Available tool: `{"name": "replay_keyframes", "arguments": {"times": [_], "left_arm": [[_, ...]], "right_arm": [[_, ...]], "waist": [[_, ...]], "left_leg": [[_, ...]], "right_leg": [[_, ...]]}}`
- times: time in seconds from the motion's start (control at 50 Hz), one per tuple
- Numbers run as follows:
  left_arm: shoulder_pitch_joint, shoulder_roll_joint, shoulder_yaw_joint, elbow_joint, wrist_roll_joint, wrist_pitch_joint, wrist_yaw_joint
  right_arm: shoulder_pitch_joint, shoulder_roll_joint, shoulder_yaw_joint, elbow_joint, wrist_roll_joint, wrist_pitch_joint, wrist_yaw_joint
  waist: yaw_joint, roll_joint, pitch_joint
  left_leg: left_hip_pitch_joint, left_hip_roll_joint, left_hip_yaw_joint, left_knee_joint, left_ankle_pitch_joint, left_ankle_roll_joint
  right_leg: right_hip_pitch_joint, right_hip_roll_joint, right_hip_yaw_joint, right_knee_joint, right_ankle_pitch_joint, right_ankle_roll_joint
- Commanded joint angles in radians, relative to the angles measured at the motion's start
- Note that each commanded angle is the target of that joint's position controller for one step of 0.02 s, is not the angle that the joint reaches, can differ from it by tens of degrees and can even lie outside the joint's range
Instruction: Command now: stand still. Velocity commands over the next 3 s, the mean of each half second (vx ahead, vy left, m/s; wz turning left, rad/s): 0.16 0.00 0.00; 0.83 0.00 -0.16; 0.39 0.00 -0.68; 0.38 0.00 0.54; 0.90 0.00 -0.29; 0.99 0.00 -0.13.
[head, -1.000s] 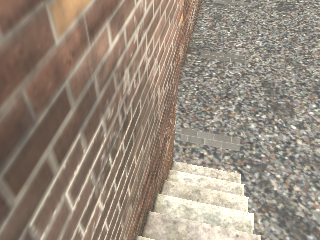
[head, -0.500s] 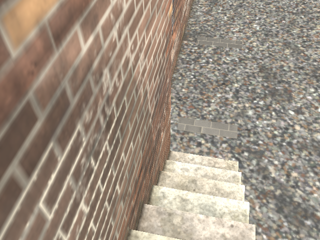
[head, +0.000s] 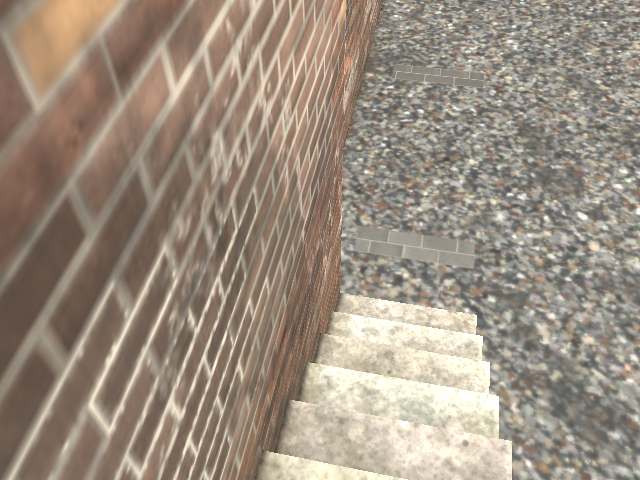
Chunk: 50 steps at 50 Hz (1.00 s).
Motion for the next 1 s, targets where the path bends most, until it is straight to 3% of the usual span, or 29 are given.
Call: {"name": "replay_keyframes", "arguments": {"times": [0.02, 0.28, 0.3, 0.32, 0.34, 0.38, 0.42, 0.46, 0.48, 0.5, 0.52, 0.54, 0.58, 0.62, 0.66, 0.68, 0.72, 0.74, 0.76, 0.82, 0.84, 0.86, 0.88, 0.9, 0.92, 0.94, 0.96, 0.98, 1.0], "left_arm": [[0.005, 0.121, 0.029, -0.042, -0.005, -0.009, 0.005], [0.017, 0.104, 0.026, -0.009, 0.000, -0.001, 0.003], [0.028, 0.145, 0.045, -0.009, 0.002, 0.001, 0.011], [0.032, 0.205, 0.072, -0.011, 0.012, 0.003, 0.024], [0.037, 0.206, 0.079, -0.017, 0.019, 0.002, 0.034], [0.105, 0.129, 0.061, -0.009, 0.028, -0.008, 0.051], [0.177, 0.095, 0.054, -0.005, 0.040, -0.023, 0.057], [0.142, 0.104, 0.051, -0.039, 0.032, -0.039, 0.067], [0.150, 0.151, 0.058, -0.050, 0.019, -0.046, 0.071], [0.171, 0.223, 0.072, -0.048, 0.006, -0.059, 0.081], [0.488, 0.183, 0.088, 0.071, 0.059, 0.040, 0.018], [0.579, 0.205, 0.098, 0.069, 0.056, 0.077, 0.017], [0.460, 0.190, 0.104, 0.026, 0.069, 0.109, 0.038], [0.339, 0.157, 0.100, 0.024, 0.099, 0.120, 0.044], [0.254, 0.103, 0.082, 0.019, 0.071, 0.105, 0.040], [0.242, 0.048, 0.067, 0.036, 0.069, 0.080, 0.044], [0.225, 0.057, 0.068, 0.038, 0.029, 0.054, 0.039], [0.228, 0.056, 0.070, 0.060, 0.025, 0.068, 0.045], [0.236, 0.056, 0.071, 0.070, 0.026, 0.078, 0.051], [0.311, 0.030, 0.066, 0.085, 0.048, 0.098, 0.040], [0.327, -0.011, 0.059, 0.084, 0.075, 0.095, 0.040], [0.339, -0.006, 0.060, 0.085, 0.080, 0.100, 0.042], [0.272, 0.013, 0.063, 0.078, 0.096, 0.107, 0.039], [0.313, 0.021, 0.063, 0.085, 0.088, 0.114, 0.048], [0.246, 0.070, 0.082, 0.090, 0.064, 0.120, 0.045], [0.182, 0.057, 0.088, 0.089, 0.044, 0.117, 0.022], [0.287, -0.064, 0.059, 0.074, 0.055, 0.128, 0.000], [0.322, -0.112, 0.044, 0.077, 0.078, 0.135, 0.002], [0.287, -0.118, 0.037, 0.075, 0.104, 0.127, 0.005]], "right_arm": [[0.022, -0.083, -0.023, -0.056, -0.007, -0.016, -0.002], [0.042, -0.080, -0.024, -0.033, -0.006, -0.015, -0.005], [0.065, -0.118, -0.039, -0.023, -0.012, -0.010, -0.013], [0.085, -0.174, -0.066, -0.019, -0.035, -0.005, -0.028], [0.083, -0.180, -0.073, -0.017, -0.054, -0.004, -0.039], [0.039, -0.118, -0.060, -0.019, -0.080, -0.023, -0.057], [-0.050, -0.069, -0.046, -0.039, -0.084, -0.055, -0.062], [-0.096, -0.086, -0.060, -0.068, -0.075, -0.072, -0.060], [-0.085, -0.078, -0.061, -0.084, -0.070, -0.074, -0.054], [-0.086, -0.058, -0.059, -0.108, -0.064, -0.071, -0.046], [-0.108, -0.119, -0.113, -0.026, 0.084, -0.043, -0.117], [-0.173, -0.109, -0.104, -0.052, 0.061, -0.031, -0.146], [-0.171, -0.037, -0.083, -0.006, 0.027, -0.028, -0.163], [-0.104, -0.043, -0.092, 0.081, 0.012, -0.017, -0.167], [-0.104, -0.016, -0.085, 0.116, 0.012, -0.010, -0.158], [-0.166, 0.000, -0.088, 0.102, 0.024, -0.023, -0.147], [-0.216, 0.000, -0.083, 0.111, 0.009, -0.049, -0.136], [-0.161, 0.021, -0.080, 0.123, 0.027, -0.030, -0.158], [-0.158, 0.013, -0.080, 0.125, 0.041, -0.026, -0.170], [-0.222, -0.019, -0.091, 0.079, 0.042, -0.017, -0.176], [-0.091, -0.067, -0.115, 0.144, 0.046, -0.021, -0.184], [-0.013, -0.076, -0.125, 0.175, 0.047, -0.026, -0.187], [0.143, -0.075, -0.134, 0.211, 0.054, -0.020, -0.189], [0.185, -0.091, -0.148, 0.241, 0.035, -0.035, -0.193], [0.331, -0.115, -0.172, 0.269, 0.025, -0.047, -0.192], [0.449, -0.179, -0.194, 0.302, 0.003, -0.051, -0.183], [0.431, -0.199, -0.178, 0.296, -0.005, -0.058, -0.150], [0.428, -0.185, -0.168, 0.311, 0.015, -0.062, -0.126], [0.447, -0.199, -0.170, 0.317, 0.031, -0.064, -0.123]], "waist": [[-0.001, 0.002, -0.045], [0.001, 0.003, -0.036], [0.003, 0.009, -0.035], [-0.002, 0.008, -0.002], [-0.005, 0.025, 0.034], [0.013, 0.063, 0.001], [0.058, 0.050, -0.050], [0.060, -0.002, -0.027], [0.056, -0.068, 0.015], [0.058, -0.204, 0.044], [0.163, -0.104, 0.048], [0.172, -0.054, 0.097], [0.065, -0.009, 0.121], [-0.015, -0.027, 0.080], [-0.053, -0.060, 0.089], [-0.059, -0.017, 0.110], [-0.030, -0.015, 0.053], [-0.023, -0.091, 0.027], [-0.013, -0.098, 0.039], [0.056, -0.095, 0.119], [0.047, -0.084, 0.088], [0.038, -0.074, 0.065], [-0.039, -0.084, 0.005], [-0.050, 0.003, 0.020], [-0.118, -0.046, 0.006], [-0.183, 0.039, -0.010], [-0.075, 0.168, -0.038], [-0.035, 0.188, -0.010], [-0.055, 0.203, 0.028]], "left_leg": [[-0.105, -0.046, 0.086, -0.094, 0.066, 0.051], [-0.091, -0.054, 0.100, -0.108, 0.068, 0.056], [-0.096, -0.053, 0.097, -0.125, -0.061, 0.081], [-0.123, -0.039, 0.067, -0.147, -0.284, 0.134], [-0.156, -0.016, 0.023, -0.171, -0.398, 0.187], [-0.177, 0.002, -0.004, -0.169, -0.328, 0.258], [-0.238, 0.013, -0.012, -0.093, -0.196, 0.287], [-0.287, 0.013, -0.009, 0.027, -0.213, 0.295], [-0.312, -0.026, 0.033, 0.134, -0.234, 0.270], [-0.344, -0.124, 0.125, 0.358, -0.214, 0.208], [-0.682, -0.084, 0.126, 0.561, -0.353, 0.184], [-0.831, -0.073, 0.033, 0.600, -0.237, 0.185], [-0.789, -0.022, -0.010, 0.579, -0.052, 0.173], [-0.569, -0.002, -0.007, 0.523, 0.113, 0.146], [-0.412, -0.029, 0.063, 0.453, 0.253, 0.130], [-0.408, -0.013, 0.030, 0.262, 0.560, 0.115], [-0.262, -0.035, 0.058, 0.056, 0.854, 0.119], [-0.145, -0.054, 0.066, 0.022, 0.815, 0.126], [-0.067, -0.055, 0.059, -0.020, 0.811, 0.128], [-0.081, -0.020, 0.029, -0.202, 0.728, 0.123], [0.013, 0.003, 0.024, -0.246, 0.845, 0.117], [0.068, 0.008, 0.017, -0.274, 0.827, 0.105], [0.225, -0.014, 0.077, -0.178, 0.844, 0.093], [0.227, 0.008, 0.019, -0.308, 0.711, 0.109], [0.391, 0.028, 0.004, -0.310, 0.581, 0.112], [0.513, 0.072, -0.043, -0.268, 0.568, 0.141], [0.662, 0.178, -0.150, -0.013, 0.549, 0.093], [0.625, 0.268, -0.243, 0.029, 0.439, 0.135], [0.512, 0.342, -0.330, -0.068, 0.198, 0.184]], "right_leg": [[0.131, -0.070, 0.140, -0.170, 0.129, 0.094], [0.143, -0.061, 0.137, -0.175, 0.158, 0.092], [0.132, -0.061, 0.142, -0.194, -0.075, 0.070], [0.081, -0.063, 0.159, -0.193, -0.344, 0.026], [0.029, -0.072, 0.176, -0.172, -0.440, -0.008], [0.061, -0.066, 0.161, -0.046, -0.347, -0.033], [0.171, -0.038, 0.115, 0.114, -0.156, 0.019], [0.103, -0.035, 0.160, 0.115, -0.183, 0.057], [0.036, -0.067, 0.267, 0.005, -0.286, 0.021], [-0.025, -0.136, 0.477, -0.182, -0.332, -0.083], [0.319, -0.318, 0.795, -0.291, -0.193, -0.100], [0.378, -0.359, 0.958, -0.300, -0.071, -0.094], [0.283, -0.370, 0.862, -0.287, -0.044, -0.091], [0.115, -0.299, 0.669, -0.226, -0.061, -0.073], [-0.031, -0.223, 0.505, -0.207, -0.070, -0.078], [-0.053, -0.137, 0.394, -0.121, -0.143, -0.079], [-0.029, -0.126, 0.327, -0.077, -0.166, -0.079], [-0.037, -0.105, 0.299, -0.075, -0.142, -0.075], [-0.053, -0.102, 0.284, -0.055, -0.094, -0.082], [0.073, -0.103, 0.320, 0.025, 0.053, -0.113], [0.123, -0.071, 0.266, 0.146, 0.005, -0.082], [0.144, -0.062, 0.276, 0.224, 0.014, -0.086], [0.083, -0.041, 0.242, 0.390, 0.081, -0.090], [0.129, -0.027, 0.257, 0.539, 0.130, -0.073], [-0.010, 0.014, 0.259, 0.753, 0.121, -0.083], [-0.170, 0.107, 0.218, 1.076, -0.056, -0.079], [-0.469, 0.140, 0.198, 1.244, -0.540, -0.078], [-0.643, 0.093, 0.241, 1.336, -0.454, -0.096], [-0.717, 0.074, 0.273, 1.369, -0.339, -0.085]]}}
